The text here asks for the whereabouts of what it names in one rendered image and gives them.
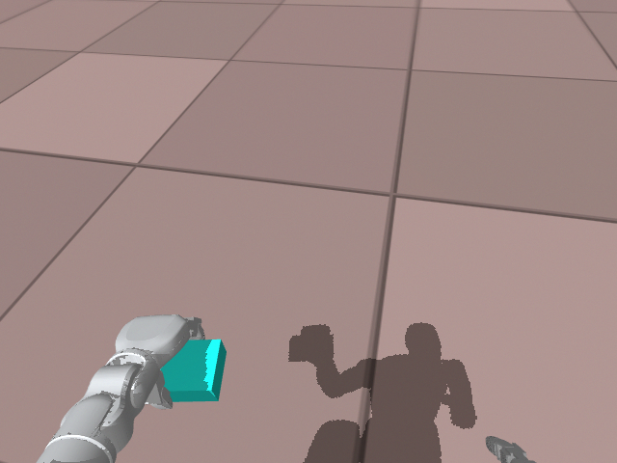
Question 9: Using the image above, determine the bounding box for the small box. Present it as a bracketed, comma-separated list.
[161, 340, 227, 402]

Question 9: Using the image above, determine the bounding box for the right robot hand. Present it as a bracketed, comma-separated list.
[486, 436, 536, 463]

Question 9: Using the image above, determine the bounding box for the left robot hand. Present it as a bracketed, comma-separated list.
[116, 314, 205, 409]

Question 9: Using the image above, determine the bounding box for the left robot arm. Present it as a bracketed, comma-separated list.
[36, 349, 159, 463]

